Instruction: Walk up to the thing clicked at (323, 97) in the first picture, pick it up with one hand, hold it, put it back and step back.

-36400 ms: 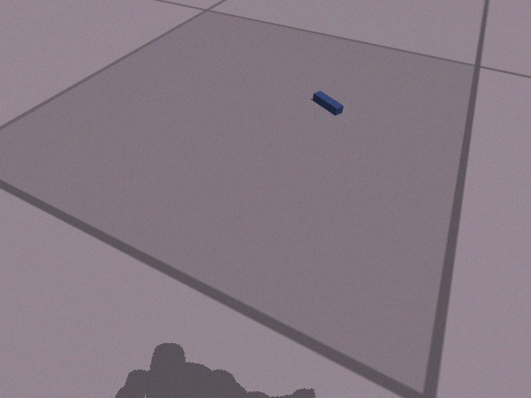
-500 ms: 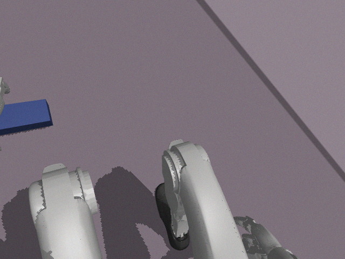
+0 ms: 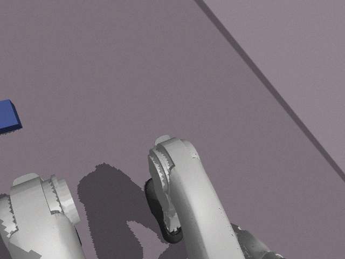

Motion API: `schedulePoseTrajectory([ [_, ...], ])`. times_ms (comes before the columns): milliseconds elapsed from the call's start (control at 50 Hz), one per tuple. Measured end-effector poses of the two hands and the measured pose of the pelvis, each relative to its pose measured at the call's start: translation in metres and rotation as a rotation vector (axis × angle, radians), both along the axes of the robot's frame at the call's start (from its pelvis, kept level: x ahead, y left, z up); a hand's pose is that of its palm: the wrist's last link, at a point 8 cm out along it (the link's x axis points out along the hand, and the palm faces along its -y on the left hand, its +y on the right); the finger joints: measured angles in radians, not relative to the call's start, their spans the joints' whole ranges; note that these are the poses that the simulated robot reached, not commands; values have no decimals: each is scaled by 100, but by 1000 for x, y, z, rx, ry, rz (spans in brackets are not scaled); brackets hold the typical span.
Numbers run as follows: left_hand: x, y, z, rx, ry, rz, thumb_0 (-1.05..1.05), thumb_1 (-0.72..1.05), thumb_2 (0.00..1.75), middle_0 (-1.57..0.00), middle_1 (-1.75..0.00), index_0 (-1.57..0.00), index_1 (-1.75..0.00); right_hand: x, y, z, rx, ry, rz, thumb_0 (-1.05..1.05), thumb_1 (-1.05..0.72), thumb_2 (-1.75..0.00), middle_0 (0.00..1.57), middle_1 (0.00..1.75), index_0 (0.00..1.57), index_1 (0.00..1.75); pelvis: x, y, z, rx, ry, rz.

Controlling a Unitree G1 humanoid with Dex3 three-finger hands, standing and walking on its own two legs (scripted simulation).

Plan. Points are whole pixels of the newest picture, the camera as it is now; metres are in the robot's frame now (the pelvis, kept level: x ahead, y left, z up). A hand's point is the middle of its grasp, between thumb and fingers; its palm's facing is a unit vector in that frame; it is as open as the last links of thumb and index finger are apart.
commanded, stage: rest palm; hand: left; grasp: from above
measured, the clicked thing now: out of the picture +0.43 +0.34 -0.27
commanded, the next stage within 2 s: close in 0.74 s
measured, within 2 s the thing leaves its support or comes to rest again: neither
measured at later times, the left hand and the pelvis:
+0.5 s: hand out of the picture +0.42 +0.32 -0.24, palm faces -0.41 -0.13 -0.90, open 14.3 cm; pelvis -0.01 +0.01 -0.01, yaw -1 degrees
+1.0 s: hand out of the picture +0.42 +0.33 -0.25, palm faces -0.45 -0.18 -0.88, open 14.0 cm; pelvis +0.00 +0.00 +0.00, yaw -2 degrees
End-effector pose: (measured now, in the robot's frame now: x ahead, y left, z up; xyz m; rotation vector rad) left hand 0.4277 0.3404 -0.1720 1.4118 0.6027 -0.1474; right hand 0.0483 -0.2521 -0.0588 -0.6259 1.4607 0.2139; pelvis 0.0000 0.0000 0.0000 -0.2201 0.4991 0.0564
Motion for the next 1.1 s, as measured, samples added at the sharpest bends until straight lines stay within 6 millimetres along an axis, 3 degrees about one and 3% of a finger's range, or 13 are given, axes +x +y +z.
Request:
schedulePoseTrajectory([
  [220,-11,3,-3,-16,-16,-52,0,-57,104,-8,-96,-6,-98,13,-4,3,-18,-17,68,0,-91,-90,20,30,20,30,-4,0,-3,-7,-32,-2],
  [540,-4,-16,-12,7,-52,-88,0,-55,101,-8,-98,-7,-99,18,4,7,16,-63,111,0,-91,-91,20,30,20,30,-7,6,-5,-24,-52,-15],
  [860,-3,4,-23,1,5,3,0,-54,100,-8,-99,-7,-101,12,6,8,38,-16,111,0,-91,-91,20,30,20,30,-3,6,-5,-30,-49,-14],
  [1100,-4,-13,-16,-22,-43,-94,0,-45,95,-12,-100,-12,-100,14,9,7,40,-26,127,0,-90,-90,20,30,20,30,-6,4,-3,-33,-64,-22],
])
